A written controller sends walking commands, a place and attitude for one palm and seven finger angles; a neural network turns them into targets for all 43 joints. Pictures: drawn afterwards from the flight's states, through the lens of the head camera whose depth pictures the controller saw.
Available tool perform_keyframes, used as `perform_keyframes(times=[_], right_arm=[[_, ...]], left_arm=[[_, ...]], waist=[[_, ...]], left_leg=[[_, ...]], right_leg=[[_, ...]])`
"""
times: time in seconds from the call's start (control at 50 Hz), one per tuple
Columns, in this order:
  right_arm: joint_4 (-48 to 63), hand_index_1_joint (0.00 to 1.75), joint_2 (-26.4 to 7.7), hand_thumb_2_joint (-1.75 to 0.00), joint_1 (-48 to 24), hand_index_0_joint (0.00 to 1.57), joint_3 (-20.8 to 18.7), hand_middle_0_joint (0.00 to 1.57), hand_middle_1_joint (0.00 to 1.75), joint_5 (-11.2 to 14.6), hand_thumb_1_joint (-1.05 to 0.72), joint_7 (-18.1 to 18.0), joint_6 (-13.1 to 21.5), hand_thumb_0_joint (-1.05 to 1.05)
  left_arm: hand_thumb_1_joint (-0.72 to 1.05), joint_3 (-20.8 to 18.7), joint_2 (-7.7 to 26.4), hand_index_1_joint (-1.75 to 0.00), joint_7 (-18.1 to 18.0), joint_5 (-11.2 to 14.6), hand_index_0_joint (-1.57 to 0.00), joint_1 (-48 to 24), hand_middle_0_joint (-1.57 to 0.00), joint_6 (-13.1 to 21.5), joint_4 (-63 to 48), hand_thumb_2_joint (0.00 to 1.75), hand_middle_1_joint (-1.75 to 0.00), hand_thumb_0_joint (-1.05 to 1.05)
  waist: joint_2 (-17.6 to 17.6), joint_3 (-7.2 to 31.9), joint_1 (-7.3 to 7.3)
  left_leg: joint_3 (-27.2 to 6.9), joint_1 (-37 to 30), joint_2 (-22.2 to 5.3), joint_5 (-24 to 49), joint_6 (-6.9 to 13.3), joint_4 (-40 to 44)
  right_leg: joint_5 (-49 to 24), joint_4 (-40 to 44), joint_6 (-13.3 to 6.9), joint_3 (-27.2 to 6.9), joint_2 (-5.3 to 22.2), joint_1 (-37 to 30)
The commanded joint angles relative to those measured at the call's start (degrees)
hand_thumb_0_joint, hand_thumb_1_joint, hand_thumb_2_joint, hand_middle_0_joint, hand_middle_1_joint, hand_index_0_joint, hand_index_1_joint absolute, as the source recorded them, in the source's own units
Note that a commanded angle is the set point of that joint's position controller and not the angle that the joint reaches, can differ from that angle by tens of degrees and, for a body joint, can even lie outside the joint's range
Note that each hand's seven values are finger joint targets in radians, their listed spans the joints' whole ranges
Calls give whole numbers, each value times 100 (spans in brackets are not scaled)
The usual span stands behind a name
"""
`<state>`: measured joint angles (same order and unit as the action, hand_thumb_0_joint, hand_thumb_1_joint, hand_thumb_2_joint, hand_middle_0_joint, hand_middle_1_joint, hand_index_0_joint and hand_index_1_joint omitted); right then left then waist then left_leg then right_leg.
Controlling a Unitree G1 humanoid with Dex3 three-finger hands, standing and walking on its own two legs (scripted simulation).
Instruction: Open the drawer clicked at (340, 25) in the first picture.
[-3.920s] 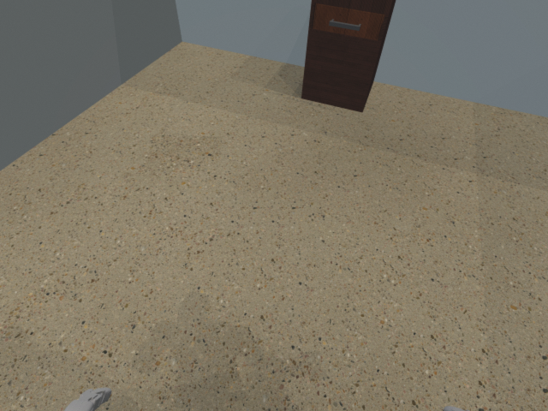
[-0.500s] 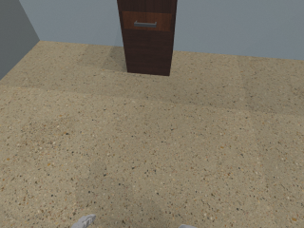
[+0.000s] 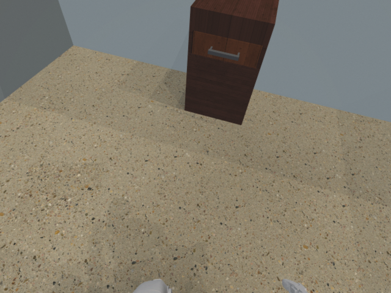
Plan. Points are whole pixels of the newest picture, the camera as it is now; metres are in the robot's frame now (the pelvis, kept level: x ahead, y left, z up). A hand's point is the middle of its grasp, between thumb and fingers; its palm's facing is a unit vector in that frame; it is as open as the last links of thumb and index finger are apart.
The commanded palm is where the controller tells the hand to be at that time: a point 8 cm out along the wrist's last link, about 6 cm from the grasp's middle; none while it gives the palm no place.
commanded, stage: walk to a spot facing it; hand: left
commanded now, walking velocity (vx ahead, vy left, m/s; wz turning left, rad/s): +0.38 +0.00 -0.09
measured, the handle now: (224, 52) +1.32 -0.04 -0.22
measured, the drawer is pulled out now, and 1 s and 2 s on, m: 0.00 0.00 0.00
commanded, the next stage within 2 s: turn to face it in 0.92 s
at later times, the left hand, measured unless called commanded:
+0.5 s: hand (155, 212) +0.32 +0.14 -0.15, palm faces -0.14 -0.97 -0.18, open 7.4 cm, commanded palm none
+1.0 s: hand (173, 199) +0.37 +0.09 -0.16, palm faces +0.10 -0.98 -0.18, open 7.3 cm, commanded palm none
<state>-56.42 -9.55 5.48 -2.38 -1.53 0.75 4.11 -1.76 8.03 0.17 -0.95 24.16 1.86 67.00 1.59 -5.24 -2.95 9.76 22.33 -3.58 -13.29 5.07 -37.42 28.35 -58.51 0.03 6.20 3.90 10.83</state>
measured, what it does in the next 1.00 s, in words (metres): walks ahead: right foot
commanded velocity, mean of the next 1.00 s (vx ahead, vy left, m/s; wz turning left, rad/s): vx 0.33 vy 0.00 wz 0.09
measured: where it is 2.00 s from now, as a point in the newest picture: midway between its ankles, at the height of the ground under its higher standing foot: (205, 223)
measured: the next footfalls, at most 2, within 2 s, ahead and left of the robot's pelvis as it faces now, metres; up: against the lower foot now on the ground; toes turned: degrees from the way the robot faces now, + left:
right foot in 0.56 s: +0.36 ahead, -0.15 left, +0.00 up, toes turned -15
left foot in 1.12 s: +0.59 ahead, +0.05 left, +0.00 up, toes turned +13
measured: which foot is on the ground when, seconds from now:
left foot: down 0.00-0.56, up 0.58-1.00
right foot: up 0.00-0.54, down 0.56-1.00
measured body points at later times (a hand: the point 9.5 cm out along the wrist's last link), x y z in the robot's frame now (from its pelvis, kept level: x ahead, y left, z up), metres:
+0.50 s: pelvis +0.20 -0.02 +0.01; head +0.23 -0.03 +0.46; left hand +0.33 +0.19 -0.13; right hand +0.06 -0.20 -0.14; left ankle +0.08 +0.07 -0.72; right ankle +0.30 -0.15 -0.70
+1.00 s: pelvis +0.41 -0.07 +0.02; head +0.43 -0.07 +0.46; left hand +0.37 +0.15 -0.14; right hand +0.51 -0.31 -0.13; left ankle +0.53 +0.06 -0.68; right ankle +0.32 -0.14 -0.72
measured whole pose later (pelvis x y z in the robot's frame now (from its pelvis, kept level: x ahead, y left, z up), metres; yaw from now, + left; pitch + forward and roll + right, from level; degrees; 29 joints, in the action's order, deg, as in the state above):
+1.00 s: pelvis +0.41 -0.07 +0.02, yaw +2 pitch -1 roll -1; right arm -57.7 -11.2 7.7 -3.5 -1.3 1.6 0.1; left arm -1.4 7.9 -0.9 -1.5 20.8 4.6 63.3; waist -1.4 -2.6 -1.0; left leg 6.2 33.9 -6.9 -6.7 -0.8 -46.8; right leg 19.8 -19.4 -1.8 17.0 0.3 -1.3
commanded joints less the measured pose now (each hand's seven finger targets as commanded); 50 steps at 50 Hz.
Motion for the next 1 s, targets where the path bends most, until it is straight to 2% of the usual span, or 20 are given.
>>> perform_keyframes(times=[0.0,0.02,0.06,0.12,0.26,0.36,0.42,0.46,0.5,0.52,0.54,0.56,0.58,0.62,0.66,0.7,0.8,0.84,0.94,0.98], right_arm=[[-193,30,-777,-90,1258,20,-180,20,30,27,-90,-166,1,0],[-216,30,-639,-90,1175,20,-138,20,30,33,-90,-173,42,0],[-283,30,-489,-90,1185,20,-103,20,30,65,-90,-189,87,0],[-313,30,-412,-90,1360,20,-117,20,30,75,-90,-196,105,0],[-571,30,-458,-90,2027,20,-99,20,30,79,-90,-240,135,0],[-842,30,-439,-90,2619,20,-86,20,30,14,-90,-244,115,0],[-945,30,-489,-90,2730,20,-84,20,30,-24,-90,-240,81,0],[-973,30,-535,-90,2750,20,-92,20,30,-30,-90,-232,58,0],[-963,30,-639,-90,2527,20,-95,20,30,18,-90,-233,48,0],[-907,30,-652,-90,2343,20,-108,20,30,70,-90,-195,64,0],[-731,30,-345,-90,2491,20,-69,20,30,144,-90,-137,89,0],[-546,30,-279,-90,2418,20,-35,20,30,154,-90,-151,64,0],[-551,30,-374,-90,2117,20,-91,20,30,159,-90,-166,27,0],[-459,30,-147,-90,1474,20,-114,20,30,103,-90,-132,-35,0],[-595,30,102,-90,1755,20,-99,20,30,35,-90,-124,-177,0],[-642,30,170,-90,2009,20,-114,20,30,-11,-90,-90,-283,0],[-295,30,2,-90,1320,20,-136,20,30,1,-90,15,-344,0],[-121,30,-50,-90,859,20,-118,20,30,12,-90,63,-330,0],[276,30,-123,-90,-132,20,-39,20,30,26,-90,167,-296,0],[383,30,-208,-90,-270,20,-39,20,30,15,-90,186,-286,0]], left_arm=[[90,-195,474,-30,31,-41,-20,-533,-20,168,-607,90,-30,0],[90,-183,334,-30,40,-71,-20,-346,-20,98,-542,90,-30,0],[90,-192,228,-30,35,-82,-20,-84,-20,-15,-451,90,-30,0],[90,-234,216,-30,33,-101,-20,-231,-20,-140,-569,90,-30,0],[90,-270,383,-30,91,-71,-20,-1317,-20,-174,-988,90,-30,0],[90,-196,325,-30,122,-59,-20,-2220,-20,-107,-1302,90,-30,0],[90,-161,267,-30,127,-47,-20,-2457,-20,-56,-1406,90,-30,0],[90,-165,309,-30,116,-53,-20,-2312,-20,7,-1395,90,-30,0],[90,-219,468,-30,89,-67,-20,-1193,-20,99,-1062,90,-30,0],[90,-310,744,-30,55,-100,-20,-249,-20,168,-747,90,-30,0],[90,-488,1361,-30,-27,-122,-20,511,-20,233,-549,90,-30,0],[90,-535,1746,-30,-67,11,-20,815,-20,211,-463,90,-30,0],[90,-545,1641,-30,-100,50,-20,343,-20,167,-537,90,-30,0],[90,-361,1066,-30,-90,47,-20,-402,-20,191,-705,90,-30,0],[90,-223,647,-30,-92,5,-20,-735,-20,265,-698,90,-30,0],[90,-192,414,-30,-96,-43,-20,-588,-20,345,-678,90,-30,0],[90,-156,556,-30,-106,-32,-20,-495,-20,435,-661,90,-30,0],[90,-124,573,-30,-113,-24,-20,-336,-20,436,-601,90,-30,0],[90,-103,719,-30,-157,-34,-20,137,-20,370,-501,90,-30,0],[90,-140,846,-30,-178,-50,-20,195,-20,342,-522,90,-30,0]], waist=[[-447,271,542],[-584,181,388],[-723,248,198],[-707,47,167],[-568,-280,354],[-563,-441,670],[-714,-387,720],[-714,-240,632],[-586,441,96],[-404,1010,-334],[870,1806,-537],[1264,2061,-434],[666,1679,-357],[-87,469,-78],[-140,73,309],[276,140,464],[401,63,478],[460,-59,375],[458,-345,97],[335,-305,105]], left_leg=[[-2076,-1534,-1736,195,262,2501],[-1631,-1198,-1511,308,104,2591],[-1164,-1006,-1254,421,-16,2711],[-930,-1032,-1202,368,30,2984],[-815,-1965,-1348,935,212,3041],[-669,-2473,-1473,1629,353,2847],[-442,-2701,-1483,2165,312,2565],[-285,-2685,-1454,3138,241,2107],[-3,-2594,-1272,4302,39,853],[171,-1766,-1068,3771,-171,-311],[428,-52,-463,1346,-446,-2049],[-144,977,200,-1903,-572,-3689],[-798,1106,-131,-1586,-412,-4146],[-945,1319,-526,-712,-435,-4008],[-929,942,-591,-241,-497,-3591],[-848,911,-562,38,-586,-3314],[-782,1508,-596,576,-707,-2493],[-657,1624,-560,688,-704,-1967],[-278,1519,-318,665,-543,-764],[-185,1278,-230,458,-420,-460]], right_leg=[[-934,-1573,-16,-588,477,2243],[-1136,-1379,24,-557,485,1986],[-1482,-1153,82,-523,441,1828],[-1937,-949,178,-533,458,2236],[-2243,87,245,-449,519,3117],[-1950,1284,109,-142,420,3019],[-1732,1870,-45,19,240,2699],[-1429,2294,-192,238,-13,2090],[-1705,2884,-353,430,-347,594],[-2145,2999,-498,142,-141,-932],[-2503,3143,-1010,-1655,1360,-2674],[-3375,3767,-1538,-3420,2380,-3056],[-2526,4017,-1548,-3002,2303,-2371],[-2098,4363,-1080,-2173,1901,-739],[-2321,4619,-740,-1209,1501,162],[-2691,4679,-595,-606,1271,322],[-3329,4752,-627,-43,1242,-130],[-3761,4698,-602,134,1227,-360],[-4738,4529,-496,438,1319,-987],[-5164,4282,-483,509,1458,-1216]])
